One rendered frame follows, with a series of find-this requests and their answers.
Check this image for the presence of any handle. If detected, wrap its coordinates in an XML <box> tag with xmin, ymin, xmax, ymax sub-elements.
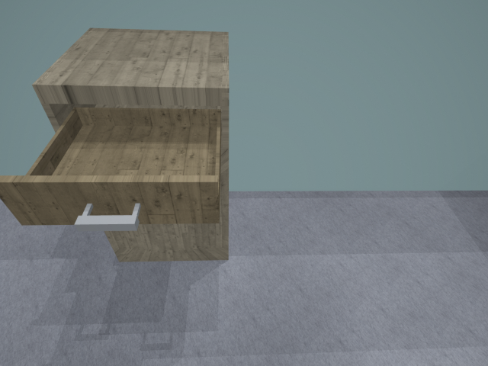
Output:
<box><xmin>74</xmin><ymin>204</ymin><xmax>141</xmax><ymax>231</ymax></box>

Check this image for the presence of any drawer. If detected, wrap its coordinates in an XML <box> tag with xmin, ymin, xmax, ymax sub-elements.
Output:
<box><xmin>0</xmin><ymin>108</ymin><xmax>221</xmax><ymax>226</ymax></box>

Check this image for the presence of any cabinet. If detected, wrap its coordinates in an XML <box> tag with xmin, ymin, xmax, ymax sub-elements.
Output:
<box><xmin>32</xmin><ymin>28</ymin><xmax>229</xmax><ymax>262</ymax></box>

